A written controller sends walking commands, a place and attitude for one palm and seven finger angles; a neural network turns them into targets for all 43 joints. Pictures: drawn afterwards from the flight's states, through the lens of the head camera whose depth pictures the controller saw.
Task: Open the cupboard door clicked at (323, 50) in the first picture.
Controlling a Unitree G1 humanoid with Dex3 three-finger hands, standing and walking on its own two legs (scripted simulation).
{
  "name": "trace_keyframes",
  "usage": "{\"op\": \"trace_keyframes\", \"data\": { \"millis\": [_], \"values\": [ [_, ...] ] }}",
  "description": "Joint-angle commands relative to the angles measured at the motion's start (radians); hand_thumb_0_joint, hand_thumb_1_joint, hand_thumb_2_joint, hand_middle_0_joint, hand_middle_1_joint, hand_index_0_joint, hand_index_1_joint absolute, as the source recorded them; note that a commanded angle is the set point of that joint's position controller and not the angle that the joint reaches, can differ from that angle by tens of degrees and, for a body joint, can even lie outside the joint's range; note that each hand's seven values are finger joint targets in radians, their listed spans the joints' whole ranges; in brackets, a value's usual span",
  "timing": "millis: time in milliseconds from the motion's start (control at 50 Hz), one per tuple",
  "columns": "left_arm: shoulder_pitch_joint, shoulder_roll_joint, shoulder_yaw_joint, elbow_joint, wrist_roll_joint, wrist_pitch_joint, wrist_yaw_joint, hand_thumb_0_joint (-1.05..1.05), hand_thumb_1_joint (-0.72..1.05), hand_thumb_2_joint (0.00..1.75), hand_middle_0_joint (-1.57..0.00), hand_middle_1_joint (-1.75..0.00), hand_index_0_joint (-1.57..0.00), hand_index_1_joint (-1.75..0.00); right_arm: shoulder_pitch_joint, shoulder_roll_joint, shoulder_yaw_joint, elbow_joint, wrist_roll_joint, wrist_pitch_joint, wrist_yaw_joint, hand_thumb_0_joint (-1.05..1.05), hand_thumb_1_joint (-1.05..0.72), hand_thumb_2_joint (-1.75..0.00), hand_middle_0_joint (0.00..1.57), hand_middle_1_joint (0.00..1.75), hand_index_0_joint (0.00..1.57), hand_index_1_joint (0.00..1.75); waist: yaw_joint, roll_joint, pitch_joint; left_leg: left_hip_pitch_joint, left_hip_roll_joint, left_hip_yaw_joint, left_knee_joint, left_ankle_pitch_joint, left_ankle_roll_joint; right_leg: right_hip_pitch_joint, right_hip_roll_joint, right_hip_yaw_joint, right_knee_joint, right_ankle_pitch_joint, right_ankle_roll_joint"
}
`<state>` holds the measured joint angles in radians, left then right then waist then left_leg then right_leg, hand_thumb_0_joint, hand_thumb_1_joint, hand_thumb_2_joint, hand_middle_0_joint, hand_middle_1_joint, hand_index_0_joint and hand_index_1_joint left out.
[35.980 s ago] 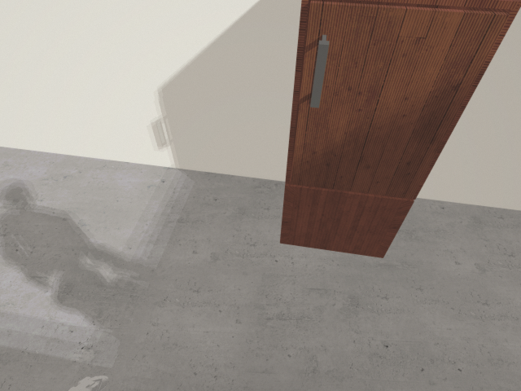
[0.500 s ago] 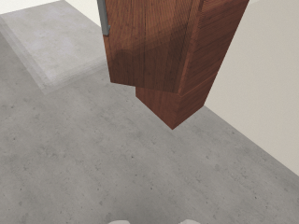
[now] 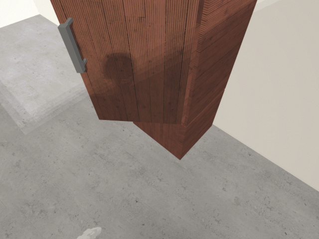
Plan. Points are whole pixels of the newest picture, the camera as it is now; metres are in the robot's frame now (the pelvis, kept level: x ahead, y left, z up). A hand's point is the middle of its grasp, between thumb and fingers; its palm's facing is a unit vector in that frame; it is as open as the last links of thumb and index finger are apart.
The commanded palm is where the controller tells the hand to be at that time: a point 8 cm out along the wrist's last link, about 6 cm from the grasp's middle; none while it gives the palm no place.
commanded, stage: come to a stop and stand still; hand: left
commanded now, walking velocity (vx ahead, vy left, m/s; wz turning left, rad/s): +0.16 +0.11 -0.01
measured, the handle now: (75, 46) +0.67 +0.30 +0.11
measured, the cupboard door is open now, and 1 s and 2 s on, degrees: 38 38 38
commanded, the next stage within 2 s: look again from close up in 1.02 s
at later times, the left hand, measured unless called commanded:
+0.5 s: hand out of the picture +0.13 +0.25 -0.17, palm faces +0.05 -0.97 -0.23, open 7.3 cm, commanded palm none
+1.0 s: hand out of the picture +0.11 +0.18 -0.17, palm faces +0.00 -0.98 -0.19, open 7.2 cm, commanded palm none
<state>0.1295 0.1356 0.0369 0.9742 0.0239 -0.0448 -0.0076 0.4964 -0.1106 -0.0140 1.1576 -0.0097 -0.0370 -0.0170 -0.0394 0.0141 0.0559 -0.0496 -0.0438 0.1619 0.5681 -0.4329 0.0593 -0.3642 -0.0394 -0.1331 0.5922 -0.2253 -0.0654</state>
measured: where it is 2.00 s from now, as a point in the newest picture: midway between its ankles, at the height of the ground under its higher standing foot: outside the picture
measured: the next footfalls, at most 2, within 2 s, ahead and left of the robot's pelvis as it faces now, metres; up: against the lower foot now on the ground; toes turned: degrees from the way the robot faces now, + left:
left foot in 0.30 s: +0.21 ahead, +0.18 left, +0.00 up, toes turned +4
right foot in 0.66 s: +0.07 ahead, -0.10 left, +0.00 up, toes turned -6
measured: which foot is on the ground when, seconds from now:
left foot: down 0.00-0.00, up 0.02-0.28, down 0.30-0.66, up 0.68-0.90, down 0.92-1.00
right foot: down 0.00-0.30, up 0.32-0.64, down 0.66-1.00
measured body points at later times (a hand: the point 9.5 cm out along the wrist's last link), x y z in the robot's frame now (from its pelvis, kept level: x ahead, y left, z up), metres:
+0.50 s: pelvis +0.09 +0.05 +0.00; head +0.14 +0.06 +0.45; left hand +0.13 +0.30 -0.15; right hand +0.22 -0.18 -0.13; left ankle +0.17 +0.17 -0.73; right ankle +0.02 -0.07 -0.65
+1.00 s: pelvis +0.07 +0.00 +0.01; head +0.10 +0.01 +0.46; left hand +0.11 +0.23 -0.15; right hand +0.06 -0.23 -0.14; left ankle +0.05 +0.12 -0.73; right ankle +0.03 -0.09 -0.73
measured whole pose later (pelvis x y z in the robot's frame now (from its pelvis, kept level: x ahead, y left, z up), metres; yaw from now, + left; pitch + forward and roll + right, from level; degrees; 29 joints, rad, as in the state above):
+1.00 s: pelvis +0.07 +0.00 +0.01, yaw -2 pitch +0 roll +0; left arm 0.22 0.17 0.02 1.07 0.00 0.01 0.03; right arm 0.25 -0.16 -0.03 1.12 -0.01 0.02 -0.04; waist 0.00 -0.03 0.06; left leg -0.19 0.01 0.03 0.49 -0.30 0.00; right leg -0.18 0.00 -0.07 0.49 -0.30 -0.02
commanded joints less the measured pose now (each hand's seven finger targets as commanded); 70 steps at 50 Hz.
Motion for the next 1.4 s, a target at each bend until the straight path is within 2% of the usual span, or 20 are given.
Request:
{"op": "trace_keyframes", "data": {
  "millis": [0,80,200,240,280,400,520,600,640,660,740,820,900,980,1080,1100,1120,1160,1240,1380],
  "values": [
    [0.330,0.220,0.068,0.048,-0.018,-0.013,0.040,0.00,0.90,0.90,-0.20,-0.30,-0.20,-0.30,-0.103,-0.147,-0.034,-0.114,0.006,-0.015,-0.006,0.00,-0.90,-0.90,0.20,0.30,0.20,0.30,0.136,-0.027,-0.101,-0.567,0.079,-0.208,0.731,-0.107,-0.055,0.463,-0.469,0.558,-0.276,0.468,-0.266],
    [0.160,0.081,0.019,0.029,-0.007,-0.027,0.038,0.00,0.90,0.90,-0.20,-0.30,-0.20,-0.30,-0.075,-0.039,-0.018,-0.099,-0.006,0.024,0.010,0.00,-0.90,-0.90,0.20,0.30,0.20,0.30,0.013,-0.178,0.023,-0.419,0.134,-0.153,0.457,0.057,-0.092,0.128,-0.263,0.142,-0.335,0.563,-0.088],
    [0.136,0.172,0.039,0.037,-0.001,0.010,0.048,0.00,0.90,0.90,-0.20,-0.30,-0.20,-0.30,-0.133,-0.055,-0.026,-0.109,0.003,0.036,0.005,0.00,-0.90,-0.90,0.20,0.30,0.20,0.30,0.022,-0.197,-0.087,-0.252,0.045,-0.071,0.013,0.264,-0.116,0.220,-0.165,0.065,-0.125,0.672,-0.032],
    [0.152,0.171,0.038,0.027,-0.008,0.033,0.051,0.00,0.90,0.90,-0.20,-0.30,-0.20,-0.30,-0.125,-0.141,-0.048,-0.115,-0.004,0.036,0.002,0.00,-0.90,-0.90,0.20,0.30,0.20,0.30,0.013,-0.109,-0.109,-0.117,0.113,-0.112,-0.112,0.593,-0.092,0.154,-0.131,0.045,-0.010,0.417,0.024],
    [0.220,0.104,0.022,0.016,-0.025,0.055,0.056,0.00,0.90,0.90,-0.20,-0.30,-0.20,-0.30,-0.099,-0.275,-0.079,-0.137,-0.008,0.037,-0.014,0.00,-0.90,-0.90,0.20,0.30,0.20,0.30,-0.003,0.214,-0.203,0.024,0.431,-0.418,-0.115,1.266,0.108,-0.005,0.003,0.025,0.255,-0.388,0.102],
    [0.189,0.149,0.048,0.001,-0.013,0.098,0.048,0.00,0.90,0.90,-0.20,-0.30,-0.20,-0.30,-0.309,-0.253,-0.072,-0.211,-0.019,0.056,-0.046,0.00,-0.90,-0.90,0.20,0.30,0.20,0.30,0.033,0.180,-0.096,-0.182,0.415,-0.329,-0.157,0.898,0.153,-0.098,0.018,0.181,0.646,-0.354,0.101],
    [0.186,0.124,0.048,-0.045,-0.006,0.106,0.020,0.00,0.90,0.90,-0.20,-0.30,-0.20,-0.30,-0.358,-0.295,-0.092,-0.232,-0.024,0.054,-0.039,0.00,-0.90,-0.90,0.20,0.30,0.20,0.30,0.031,0.163,-0.160,-0.190,0.409,-0.328,-0.220,0.475,0.113,0.009,0.002,0.132,0.306,-0.301,0.095],
    [0.293,0.144,0.046,-0.019,0.004,0.082,0.018,0.00,0.90,0.90,-0.20,-0.30,-0.20,-0.30,-0.368,-0.262,-0.095,-0.240,-0.012,0.069,-0.020,0.00,-0.90,-0.90,0.20,0.30,0.20,0.30,0.071,0.065,-0.120,-0.311,0.273,-0.241,-0.128,0.216,0.025,0.222,0.023,0.073,-0.153,-0.059,0.073],
    [0.194,0.276,0.058,-0.057,0.021,0.074,0.027,0.00,0.90,0.90,-0.20,-0.30,-0.20,-0.30,-0.386,-0.157,-0.074,-0.273,0.001,0.081,0.000,0.00,-0.90,-0.90,0.20,0.30,0.20,0.30,0.060,-0.346,-0.015,-0.458,0.047,-0.100,0.198,-0.091,-0.094,0.080,-0.302,0.474,-0.414,-0.136,-0.073],
    [0.133,0.275,0.046,-0.082,0.016,0.069,0.030,0.00,0.90,0.90,-0.20,-0.30,-0.20,-0.30,-0.423,-0.182,-0.073,-0.278,-0.001,0.088,0.007,0.00,-0.90,-0.90,0.20,0.30,0.20,0.30,0.066,-0.270,-0.004,-0.411,0.068,-0.180,0.342,-0.122,-0.079,-0.037,-0.338,0.440,-0.420,-0.141,-0.119],
    [0.051,0.186,0.025,-0.064,0.006,0.045,0.035,0.00,0.90,0.90,-0.20,-0.30,-0.20,-0.30,-0.329,-0.150,-0.067,-0.207,-0.003,0.084,0.010,0.00,-0.90,-0.90,0.20,0.30,0.20,0.30,0.004,-0.190,0.018,-0.402,0.070,-0.164,0.415,0.012,-0.082,0.050,-0.194,0.248,-0.300,0.221,-0.082],
    [0.161,0.191,0.022,0.004,-0.002,0.031,0.042,0.00,0.90,0.90,-0.20,-0.30,-0.20,-0.30,-0.309,-0.118,-0.045,-0.170,0.005,0.058,-0.001,0.00,-0.90,-0.90,0.20,0.30,0.20,0.30,0.048,-0.163,-0.089,-0.303,0.048,-0.112,0.011,0.032,-0.098,0.321,-0.176,0.220,-0.150,0.620,-0.077],
    [0.192,0.120,0.005,0.042,-0.028,0.029,0.042,0.00,0.90,0.90,-0.20,-0.30,-0.20,-0.30,-0.235,-0.179,-0.038,-0.105,-0.003,0.019,-0.024,0.00,-0.90,-0.90,0.20,0.30,0.20,0.30,0.059,0.057,-0.174,-0.010,0.226,-0.273,-0.131,0.744,-0.017,0.216,-0.072,0.167,-0.109,0.306,0.042],
    [0.130,0.133,0.000,0.075,-0.023,0.047,0.041,0.00,0.90,0.90,-0.20,-0.30,-0.20,-0.30,-0.233,-0.157,-0.021,-0.067,-0.003,0.035,-0.032,0.00,-0.90,-0.90,0.20,0.30,0.20,0.30,0.045,0.149,-0.052,-0.121,0.189,-0.240,-0.198,0.492,-0.036,0.232,-0.060,0.156,-0.192,0.124,0.042],
    [0.134,0.115,-0.007,0.112,-0.020,0.042,0.034,0.00,0.90,0.90,-0.20,-0.30,-0.20,-0.30,-0.213,-0.136,-0.013,-0.045,-0.005,0.036,-0.027,0.00,-0.90,-0.90,0.20,0.30,0.20,0.30,0.043,-0.003,0.027,-0.161,0.153,-0.229,-0.242,0.266,-0.046,0.212,-0.064,0.187,-0.279,0.043,0.033],
    [0.134,0.318,-0.017,0.001,0.002,0.014,0.045,0.00,0.90,0.90,-0.20,-0.30,-0.20,-0.30,-0.262,-0.289,-0.020,-0.182,-0.008,0.014,-0.014,0.00,-0.90,-0.90,0.20,0.30,0.20,0.30,0.028,0.015,0.101,-0.177,0.120,-0.250,-0.196,0.439,-0.040,0.164,-0.045,0.181,-0.223,0.169,0.023],
    [0.143,0.272,0.025,-0.008,-0.004,0.000,0.049,0.00,0.90,0.90,-0.20,-0.30,-0.20,-0.30,-0.233,-0.286,-0.049,-0.197,-0.017,-0.019,-0.022,0.00,-0.90,-0.90,0.20,0.30,0.20,0.30,0.033,0.134,-0.137,-0.111,0.149,-0.241,-0.111,0.568,-0.025,0.232,-0.083,0.191,-0.119,0.230,0.006],
    [0.172,0.239,0.021,-0.006,-0.011,-0.002,0.050,0.00,0.90,0.90,-0.20,-0.30,-0.20,-0.30,-0.213,-0.245,-0.049,-0.185,-0.011,-0.025,-0.041,0.00,-0.90,-0.90,0.20,0.30,0.20,0.30,0.037,0.064,-0.275,-0.055,0.147,-0.229,-0.044,0.688,-0.009,0.296,-0.091,0.183,-0.090,0.446,-0.015],
    [0.164,0.220,0.014,-0.033,-0.007,0.019,0.051,0.00,0.90,0.90,-0.20,-0.30,-0.20,-0.30,-0.209,-0.218,-0.047,-0.219,-0.009,0.008,-0.027,0.00,-0.90,-0.90,0.20,0.30,0.20,0.30,0.025,-0.205,-0.082,-0.209,0.098,-0.182,-0.071,0.305,-0.020,0.235,-0.126,0.214,-0.150,0.390,-0.020],
    [0.122,0.260,0.002,-0.053,-0.011,0.022,0.042,0.00,0.90,0.90,-0.20,-0.30,-0.20,-0.30,-0.279,-0.268,-0.033,-0.222,-0.012,0.013,-0.008,0.00,-0.90,-0.90,0.20,0.30,0.20,0.30,0.038,-0.002,0.039,-0.210,0.138,-0.233,-0.172,0.290,-0.013,0.128,-0.069,0.204,-0.219,0.018,0.013]
  ]
}}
